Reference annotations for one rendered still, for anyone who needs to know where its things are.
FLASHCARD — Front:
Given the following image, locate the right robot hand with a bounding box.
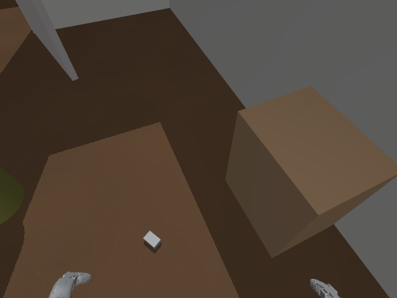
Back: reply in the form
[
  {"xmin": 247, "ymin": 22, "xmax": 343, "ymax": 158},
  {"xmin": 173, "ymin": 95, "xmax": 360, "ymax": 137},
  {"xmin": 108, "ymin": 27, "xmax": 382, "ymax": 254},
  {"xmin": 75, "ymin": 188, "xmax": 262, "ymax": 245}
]
[{"xmin": 310, "ymin": 279, "xmax": 340, "ymax": 298}]

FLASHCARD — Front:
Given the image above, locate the left robot hand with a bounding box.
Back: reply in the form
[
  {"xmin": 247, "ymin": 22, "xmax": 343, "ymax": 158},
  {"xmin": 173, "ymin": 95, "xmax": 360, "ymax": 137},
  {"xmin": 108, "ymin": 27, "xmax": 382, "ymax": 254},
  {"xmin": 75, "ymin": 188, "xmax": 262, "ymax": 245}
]
[{"xmin": 49, "ymin": 272, "xmax": 91, "ymax": 298}]

